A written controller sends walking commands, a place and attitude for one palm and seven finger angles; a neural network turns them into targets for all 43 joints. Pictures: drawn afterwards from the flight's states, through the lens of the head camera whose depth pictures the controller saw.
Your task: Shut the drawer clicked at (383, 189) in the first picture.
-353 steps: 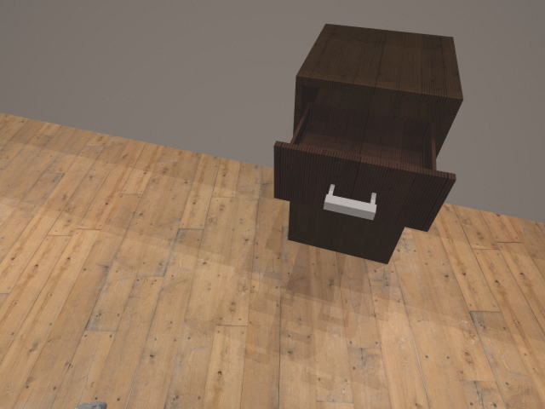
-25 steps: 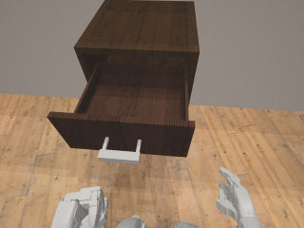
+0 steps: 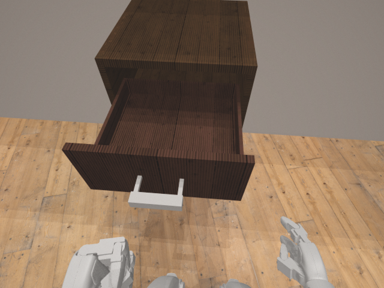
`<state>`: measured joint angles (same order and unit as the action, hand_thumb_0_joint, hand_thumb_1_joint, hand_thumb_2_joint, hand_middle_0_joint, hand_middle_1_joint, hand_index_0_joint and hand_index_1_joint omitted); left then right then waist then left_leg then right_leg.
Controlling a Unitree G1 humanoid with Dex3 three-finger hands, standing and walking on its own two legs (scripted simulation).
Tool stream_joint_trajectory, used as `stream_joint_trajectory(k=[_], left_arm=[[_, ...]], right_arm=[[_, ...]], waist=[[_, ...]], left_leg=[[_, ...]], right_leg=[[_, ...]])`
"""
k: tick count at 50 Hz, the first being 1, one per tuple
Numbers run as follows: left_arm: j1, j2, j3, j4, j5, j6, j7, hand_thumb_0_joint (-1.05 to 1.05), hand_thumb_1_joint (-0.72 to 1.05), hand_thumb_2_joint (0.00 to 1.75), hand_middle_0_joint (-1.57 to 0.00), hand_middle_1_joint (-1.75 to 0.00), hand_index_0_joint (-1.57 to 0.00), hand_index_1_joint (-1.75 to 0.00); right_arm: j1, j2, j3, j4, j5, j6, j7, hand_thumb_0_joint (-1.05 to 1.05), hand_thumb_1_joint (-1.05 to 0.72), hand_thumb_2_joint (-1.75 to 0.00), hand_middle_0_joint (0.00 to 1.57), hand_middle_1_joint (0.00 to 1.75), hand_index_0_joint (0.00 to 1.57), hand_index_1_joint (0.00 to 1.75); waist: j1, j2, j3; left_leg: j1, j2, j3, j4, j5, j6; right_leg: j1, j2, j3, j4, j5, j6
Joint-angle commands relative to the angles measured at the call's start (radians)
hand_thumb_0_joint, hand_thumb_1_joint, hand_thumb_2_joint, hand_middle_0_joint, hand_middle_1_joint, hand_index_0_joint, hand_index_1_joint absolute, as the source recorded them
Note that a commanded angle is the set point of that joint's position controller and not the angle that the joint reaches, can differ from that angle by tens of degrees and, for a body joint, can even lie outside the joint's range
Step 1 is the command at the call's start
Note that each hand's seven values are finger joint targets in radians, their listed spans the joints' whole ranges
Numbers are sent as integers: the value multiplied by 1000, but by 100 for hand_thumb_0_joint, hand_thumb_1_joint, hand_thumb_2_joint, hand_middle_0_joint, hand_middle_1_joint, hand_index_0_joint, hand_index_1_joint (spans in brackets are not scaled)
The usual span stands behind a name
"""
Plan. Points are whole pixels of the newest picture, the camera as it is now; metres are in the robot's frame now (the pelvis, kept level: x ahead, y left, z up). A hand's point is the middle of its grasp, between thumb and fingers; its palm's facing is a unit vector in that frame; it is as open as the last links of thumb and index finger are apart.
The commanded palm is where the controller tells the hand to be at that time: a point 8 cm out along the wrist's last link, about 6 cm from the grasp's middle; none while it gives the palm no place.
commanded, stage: bring the fist close to the handle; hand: left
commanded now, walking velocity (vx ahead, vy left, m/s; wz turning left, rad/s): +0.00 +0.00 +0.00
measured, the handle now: (158, 191) +0.33 +0.11 -0.01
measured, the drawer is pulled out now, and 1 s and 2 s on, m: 0.30 0.30 0.30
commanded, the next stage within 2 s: push the drawer shut in 1.38 s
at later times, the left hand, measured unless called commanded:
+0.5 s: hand (157, 259) +0.18 +0.08 +0.04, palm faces -0.02 -1.00 +0.03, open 3.3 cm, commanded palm +0.15 +0.13 +0.04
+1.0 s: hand (171, 246) +0.21 +0.06 -0.01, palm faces -0.01 -1.00 +0.03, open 3.3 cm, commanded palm +0.19 +0.11 -0.01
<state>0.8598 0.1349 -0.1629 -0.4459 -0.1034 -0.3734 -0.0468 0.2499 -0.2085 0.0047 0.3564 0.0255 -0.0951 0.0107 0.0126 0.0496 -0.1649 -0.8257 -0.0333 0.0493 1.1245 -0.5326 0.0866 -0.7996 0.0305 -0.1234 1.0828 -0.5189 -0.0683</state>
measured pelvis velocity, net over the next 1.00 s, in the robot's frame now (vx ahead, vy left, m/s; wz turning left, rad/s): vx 0.00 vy -0.02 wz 0.00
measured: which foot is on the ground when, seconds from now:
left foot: down 0.00-1.00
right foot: down 0.00-1.00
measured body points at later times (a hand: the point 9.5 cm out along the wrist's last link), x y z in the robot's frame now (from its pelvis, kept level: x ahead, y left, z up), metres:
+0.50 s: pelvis +0.00 -0.01 -0.02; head +0.07 -0.01 +0.42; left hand +0.17 +0.13 +0.04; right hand +0.20 -0.22 -0.09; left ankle +0.01 +0.06 -0.66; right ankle +0.01 -0.08 -0.66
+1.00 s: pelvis +0.00 -0.02 -0.05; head +0.10 -0.02 +0.39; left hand +0.21 +0.12 -0.01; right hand +0.20 -0.24 -0.13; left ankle +0.01 +0.06 -0.66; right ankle +0.01 -0.08 -0.66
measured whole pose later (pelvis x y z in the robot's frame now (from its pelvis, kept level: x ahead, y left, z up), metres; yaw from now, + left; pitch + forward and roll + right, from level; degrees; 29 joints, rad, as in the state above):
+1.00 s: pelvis +0.00 -0.02 -0.05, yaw +0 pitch +22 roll -1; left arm 0.49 0.08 -0.22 -0.09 -0.01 -0.49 0.10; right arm 0.19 -0.21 0.02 0.42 -0.02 -0.08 0.05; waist -0.02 0.02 -0.21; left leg -1.12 -0.02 0.04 1.34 -0.61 0.06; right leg -1.10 0.03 -0.15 1.31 -0.61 -0.11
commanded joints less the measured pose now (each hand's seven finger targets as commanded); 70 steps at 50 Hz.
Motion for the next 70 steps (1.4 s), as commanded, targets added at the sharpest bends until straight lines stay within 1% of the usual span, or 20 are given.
stream_joint_trajectory(k=[1,3,7,8,10,15,18,22,24,30,32,36,43,49,54,57,62,63,67,70], left_arm=[[83,7,-14,-188,-3,-65,-4,0,90,90,-140,-160,-140,-160],[52,-14,-44,-168,6,-72,0,0,90,90,-140,-160,-140,-160],[32,14,-39,-147,32,-96,15,0,90,90,-140,-160,-140,-160],[30,-3,-55,-147,38,-101,18,0,90,90,-140,-160,-140,-160],[11,3,-41,-136,41,-109,33,0,90,90,-140,-160,-140,-160],[-52,-32,-81,-124,50,-118,61,0,90,90,-140,-160,-140,-160],[-70,-37,-90,-90,64,-113,73,0,90,90,-140,-160,-140,-160],[-133,-9,-57,-30,74,-106,90,0,90,90,-140,-160,-140,-160],[-147,-10,-45,-11,73,-109,94,0,90,90,-140,-160,-140,-160],[-203,-20,-30,30,51,-139,102,0,90,90,-140,-160,-140,-160],[-234,-29,-45,46,55,-151,100,0,90,90,-140,-160,-140,-160],[-243,-47,-75,58,63,-171,98,0,90,90,-140,-160,-140,-160],[-299,-46,-54,136,89,-178,137,0,90,90,-140,-160,-140,-160],[-379,-63,-76,162,99,-208,153,0,90,90,-140,-160,-140,-160],[-343,-36,-50,125,89,-188,155,0,90,90,-140,-160,-140,-160],[-339,-50,-59,146,84,-166,147,0,90,90,-140,-160,-140,-160],[-353,-44,-65,149,86,-176,135,0,90,90,-140,-160,-140,-160],[-369,-61,-86,146,88,-184,133,0,90,90,-140,-160,-140,-160],[-393,-40,-69,152,97,-203,151,0,90,90,-140,-160,-140,-160],[-393,-56,-84,133,96,-204,162,0,90,90,-140,-160,-140,-160]], right_arm=[[-77,-109,-45,-178,6,-60,-3,0,-90,-90,20,30,20,30],[-77,-113,-43,-177,2,-64,-1,0,-90,-90,20,30,20,30],[-78,-111,-45,-170,-5,-62,5,0,-90,-90,20,30,20,30],[-81,-112,-43,-176,-8,-61,9,0,-90,-90,20,30,20,30],[-79,-108,-43,-172,-9,-56,11,0,-90,-90,20,30,20,30],[-83,-109,-36,-172,-13,-52,18,0,-90,-90,20,30,20,30],[-79,-110,-34,-168,-14,-47,17,0,-90,-90,20,30,20,30],[-87,-110,-31,-152,-16,-39,12,0,-90,-90,20,30,20,30],[-85,-108,-28,-145,-17,-37,13,0,-90,-90,20,30,20,30],[-88,-106,-25,-121,-20,-42,15,0,-90,-90,20,30,20,30],[-90,-109,-25,-113,-22,-45,15,0,-90,-90,20,30,20,30],[-84,-111,-27,-105,-25,-51,24,0,-90,-90,20,30,20,30],[-86,-106,-30,-90,-33,-34,29,0,-90,-90,20,30,20,30],[-91,-106,-26,-77,-37,-32,36,0,-90,-90,20,30,20,30],[-81,-103,-24,-90,-30,-16,40,0,-90,-90,20,30,20,30],[-83,-105,-23,-89,-25,-7,34,0,-90,-90,20,30,20,30],[-94,-108,-23,-83,-26,-5,30,0,-90,-90,20,30,20,30],[-92,-106,-21,-83,-29,-9,31,0,-90,-90,20,30,20,30],[-94,-110,-22,-81,-33,-13,29,0,-90,-90,20,30,20,30],[-87,-109,-22,-88,-33,-15,33,0,-90,-90,20,30,20,30]], waist=[[-15,-60,-93],[-28,-64,-81],[-18,-55,-108],[-19,-27,-117],[-16,-45,-136],[-24,-33,-163],[-28,-59,-175],[-29,-96,-168],[-23,-72,-183],[-29,-76,-215],[-42,-93,-216],[-40,-39,-254],[-46,-92,-270],[-53,-67,-299],[-26,-54,-358],[-43,-104,-328],[-54,-94,-269],[-59,-84,-272],[-53,-64,-274],[-46,-47,-311]], left_leg=[[83,33,-129,-193,241,-56],[71,33,-135,-181,229,-56],[53,32,-138,-154,241,-63],[53,32,-135,-148,228,-63],[39,30,-134,-134,222,-62],[16,26,-134,-109,215,-61],[-3,27,-132,-94,210,-59],[-60,23,-125,-69,167,-56],[-68,20,-118,-58,175,-57],[-110,19,-108,-18,183,-57],[-122,22,-111,-4,185,-54],[-104,21,-114,10,221,-56],[-169,18,-107,54,208,-58],[-194,18,-107,92,203,-59],[-171,15,-103,72,234,-59],[-186,17,-107,71,221,-56],[-206,20,-106,76,183,-56],[-203,19,-107,78,176,-55],[-192,19,-110,80,176,-55],[-155,18,-113,68,200,-57]], right_leg=[[93,-5,75,-157,162,28],[62,-4,75,-146,151,28],[36,-4,80,-110,155,22],[22,-7,79,-101,139,22],[20,-6,86,-92,139,21],[3,-8,96,-76,141,21],[2,-8,102,-70,147,22],[2,-10,129,-75,118,23],[11,-14,137,-70,132,22],[27,-23,170,-67,169,31],[12,-22,174,-61,174,33],[-6,-26,162,-28,221,29],[-13,-31,180,-2,246,36],[-43,-36,192,22,240,37],[24,-40,200,16,294,42],[26,-39,202,1,297,52],[-18,-39,200,-6,225,44],[-29,-38,194,-2,210,41],[-69,-30,180,12,170,31],[-67,-28,162,24,193,29]])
